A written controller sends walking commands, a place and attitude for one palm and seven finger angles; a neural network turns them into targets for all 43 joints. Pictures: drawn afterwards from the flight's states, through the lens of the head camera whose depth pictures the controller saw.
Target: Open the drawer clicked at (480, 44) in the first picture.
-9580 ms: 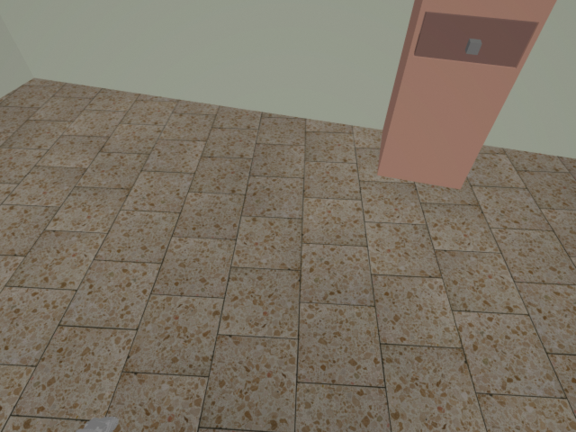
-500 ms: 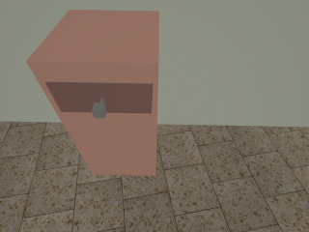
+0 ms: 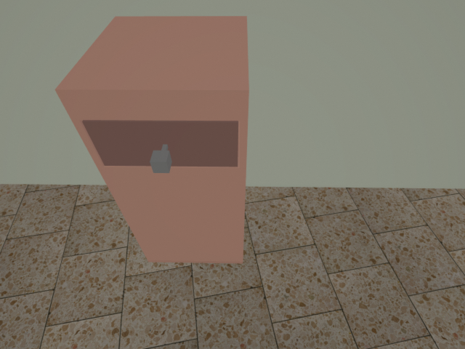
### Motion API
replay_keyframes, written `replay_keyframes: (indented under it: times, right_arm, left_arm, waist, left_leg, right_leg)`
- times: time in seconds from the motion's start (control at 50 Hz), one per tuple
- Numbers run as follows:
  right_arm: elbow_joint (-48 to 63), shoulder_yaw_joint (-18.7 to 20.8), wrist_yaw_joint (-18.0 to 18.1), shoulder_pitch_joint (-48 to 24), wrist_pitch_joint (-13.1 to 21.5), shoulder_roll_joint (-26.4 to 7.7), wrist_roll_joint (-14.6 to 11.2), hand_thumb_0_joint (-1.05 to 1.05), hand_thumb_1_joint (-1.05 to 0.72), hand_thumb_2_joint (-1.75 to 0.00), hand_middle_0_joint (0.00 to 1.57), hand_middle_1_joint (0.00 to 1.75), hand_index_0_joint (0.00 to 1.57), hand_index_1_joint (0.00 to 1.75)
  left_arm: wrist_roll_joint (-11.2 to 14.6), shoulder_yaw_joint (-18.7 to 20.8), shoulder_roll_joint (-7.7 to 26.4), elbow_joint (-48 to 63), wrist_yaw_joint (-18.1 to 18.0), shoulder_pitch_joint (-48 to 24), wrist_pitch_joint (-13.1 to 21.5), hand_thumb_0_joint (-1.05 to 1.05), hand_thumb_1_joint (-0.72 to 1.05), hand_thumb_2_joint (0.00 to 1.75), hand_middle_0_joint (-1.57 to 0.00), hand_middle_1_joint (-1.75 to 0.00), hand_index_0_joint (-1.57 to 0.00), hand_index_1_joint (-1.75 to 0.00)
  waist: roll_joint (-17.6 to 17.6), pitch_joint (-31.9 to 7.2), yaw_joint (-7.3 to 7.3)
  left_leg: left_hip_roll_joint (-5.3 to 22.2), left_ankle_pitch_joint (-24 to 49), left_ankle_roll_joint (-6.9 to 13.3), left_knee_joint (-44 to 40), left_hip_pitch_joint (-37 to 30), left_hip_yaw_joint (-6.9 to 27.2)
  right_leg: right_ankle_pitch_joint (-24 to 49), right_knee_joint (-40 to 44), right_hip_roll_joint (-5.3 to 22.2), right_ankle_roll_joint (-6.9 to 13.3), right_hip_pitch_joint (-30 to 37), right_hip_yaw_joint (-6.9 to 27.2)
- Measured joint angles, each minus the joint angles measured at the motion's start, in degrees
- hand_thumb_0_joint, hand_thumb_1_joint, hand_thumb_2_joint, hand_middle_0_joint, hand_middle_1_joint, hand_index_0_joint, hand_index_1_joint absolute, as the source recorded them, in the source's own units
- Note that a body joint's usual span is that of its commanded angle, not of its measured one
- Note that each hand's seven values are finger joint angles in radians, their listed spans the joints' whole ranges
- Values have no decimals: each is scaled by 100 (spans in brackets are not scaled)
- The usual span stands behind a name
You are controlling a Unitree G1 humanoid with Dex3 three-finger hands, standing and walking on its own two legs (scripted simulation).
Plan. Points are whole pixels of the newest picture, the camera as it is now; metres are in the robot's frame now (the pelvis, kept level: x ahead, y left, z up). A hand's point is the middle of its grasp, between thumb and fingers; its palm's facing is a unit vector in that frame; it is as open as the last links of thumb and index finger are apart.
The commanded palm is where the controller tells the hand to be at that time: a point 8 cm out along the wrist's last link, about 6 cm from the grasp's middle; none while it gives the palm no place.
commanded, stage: look again from close up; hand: left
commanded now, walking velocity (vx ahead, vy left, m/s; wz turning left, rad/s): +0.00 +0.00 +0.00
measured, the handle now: (162, 156) +0.57 +0.22 -0.04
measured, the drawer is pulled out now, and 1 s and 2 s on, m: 0.00 0.00 0.00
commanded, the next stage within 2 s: shuffle to correct the standing spot in 0.26 s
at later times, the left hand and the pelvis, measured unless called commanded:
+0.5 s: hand out of the picture -0.01 +0.15 -0.17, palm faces +0.02 -0.98 -0.18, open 7.4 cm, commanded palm none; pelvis +0.00 -0.01 +0.00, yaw +0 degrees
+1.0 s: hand out of the picture +0.09 +0.18 -0.17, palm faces +0.02 -0.96 -0.27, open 7.4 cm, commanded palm none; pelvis +0.05 -0.01 +0.00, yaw -1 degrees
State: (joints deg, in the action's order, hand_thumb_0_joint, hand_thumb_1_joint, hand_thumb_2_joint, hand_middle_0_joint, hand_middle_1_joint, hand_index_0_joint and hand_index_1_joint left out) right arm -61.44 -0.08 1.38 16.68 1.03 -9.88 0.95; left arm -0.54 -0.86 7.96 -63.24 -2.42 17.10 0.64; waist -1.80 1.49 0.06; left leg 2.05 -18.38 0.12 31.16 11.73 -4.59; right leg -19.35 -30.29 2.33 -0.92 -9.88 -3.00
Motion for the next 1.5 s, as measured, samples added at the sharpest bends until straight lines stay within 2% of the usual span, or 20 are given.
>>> replay_keyframes:
  times: [0.18,0.4,0.52,0.62,0.66,0.74,0.82,0.88,0.94,1.0,1.04,1.06,1.1,1.14,1.2,1.3,1.5]
  right_arm:
    - [-64,-60,-29,36,-21,40,-4,1,-93,-90,19,30,20,30]
    - [-215,-84,-34,68,-16,156,-21,0,-91,-90,19,30,20,30]
    - [-232,-33,-87,193,-47,153,13,0,-91,-90,19,30,20,30]
    - [-225,13,-106,309,-47,124,22,0,-91,-90,19,30,20,30]
    - [-236,8,-84,289,2,152,13,0,-91,-90,19,30,20,30]
    - [-190,-12,39,195,155,198,-17,0,-91,-90,19,30,20,30]
    - [-155,-2,140,78,78,260,-43,1,-91,-90,19,30,20,30]
    - [-130,72,162,-12,-45,212,-61,1,-93,-90,20,30,20,30]
    - [-17,160,133,-104,-121,156,-76,1,-92,-90,20,30,20,30]
    - [67,222,91,-200,-181,112,-79,1,-92,-90,20,30,20,30]
    - [121,241,66,-320,-194,66,-84,1,-92,-90,20,30,20,30]
    - [150,245,56,-381,-182,35,-84,1,-91,-90,19,30,20,30]
    - [208,237,38,-446,-106,5,-62,1,-91,-90,19,30,20,30]
    - [334,211,-15,-469,-133,18,-56,1,-91,-90,19,30,20,30]
    - [581,182,-21,-459,-148,-14,-14,0,-91,-90,19,30,20,30]
    - [785,121,-12,-516,-125,-3,1,0,-91,-90,19,30,20,30]
    - [690,80,-59,-337,-144,-64,18,0,-92,-90,20,30,20,30]
  left_arm:
    - [-8,8,96,64,47,-34,-55,0,91,89,-20,-30,-20,-30]
    - [-6,5,27,9,83,2,-47,0,91,89,-20,-30,-20,-30]
    - [-47,65,-17,-3,146,160,-40,0,91,89,-20,-30,-20,-30]
    - [-56,166,-37,2,155,377,17,0,91,89,-20,-30,-20,-30]
    - [-61,200,-14,-32,138,445,7,0,91,89,-20,-30,-20,-30]
    - [-21,181,-13,-115,61,377,-77,0,91,89,-20,-30,-20,-30]
    - [19,201,21,-16,9,129,-104,0,91,89,-20,-30,-20,-30]
    - [6,241,47,158,-16,-65,-46,0,91,89,-20,-30,-20,-30]
    - [-32,269,117,350,-34,-215,-5,0,91,89,-20,-30,-20,-30]
    - [-92,278,198,514,-60,-286,0,0,91,89,-20,-30,-20,-30]
    - [-111,276,208,572,-65,-316,-19,0,91,89,-20,-30,-20,-30]
    - [-104,267,191,578,-60,-328,-45,0,91,89,-20,-30,-20,-30]
    - [-63,247,175,587,-36,-312,-109,0,91,89,-20,-30,-20,-30]
    - [-17,222,177,523,-89,-307,-134,0,91,89,-20,-30,-20,-30]
    - [-46,152,130,592,-63,-271,-186,0,91,89,-20,-30,-20,-30]
    - [-44,108,143,736,6,-261,-180,0,91,89,-20,-30,-20,-30]
    - [-43,85,259,738,85,-134,-205,0,91,89,-20,-30,-20,-30]
  waist:
    - [91,-70,-25]
    - [156,17,-35]
    - [152,-52,-60]
    - [154,-121,-97]
    - [273,-112,-122]
    - [324,-7,-125]
    - [276,126,-93]
    - [181,150,-98]
    - [168,184,-42]
    - [281,148,-66]
    - [310,162,-102]
    - [268,185,-91]
    - [221,210,-49]
    - [273,189,-22]
    - [154,104,-24]
    - [26,99,-58]
    - [27,-91,-50]
  left_leg:
    - [-44,122,4,-177,-70,-66]
    - [13,205,-66,-310,-65,-52]
    - [62,-46,-75,-3,21,-7]
    - [94,-420,21,417,129,85]
    - [38,-470,-99,348,25,38]
    - [-7,-509,1,201,-180,-87]
    - [-54,-388,-8,5,-350,-163]
    - [-28,-170,-32,127,-216,-196]
    - [-29,172,-31,537,67,-174]
    - [-139,-625,-41,1031,421,-58]
    - [-159,-766,-46,1001,558,16]
    - [-131,-563,-48,767,541,52]
    - [-83,297,-10,242,411,67]
    - [-76,41,8,530,489,46]
    - [-6,-234,25,691,590,47]
    - [6,-96,50,621,616,1]
    - [-35,328,8,76,456,-15]
  right_leg:
    - [43,-5,38,-2,-36,64]
    - [92,80,-27,66,-65,48]
    - [-138,-145,-61,117,-98,10]
    - [-387,-275,-79,98,-34,-80]
    - [-480,-329,-12,58,-3,-35]
    - [-445,-740,57,137,-152,-28]
    - [-389,-490,95,100,-104,-72]
    - [-241,-392,81,77,-142,-50]
    - [-41,-505,113,185,-242,-82]
    - [-204,-380,187,291,-202,-96]
    - [-395,-305,181,179,-176,-73]
    - [-434,-362,139,120,-189,-87]
    - [-532,-623,76,64,-246,-111]
    - [-609,-730,87,17,-247,-87]
    - [-500,-635,15,28,-262,-83]
    - [-359,-597,2,30,-326,-36]
    - [-79,-310,14,80,-288,-33]
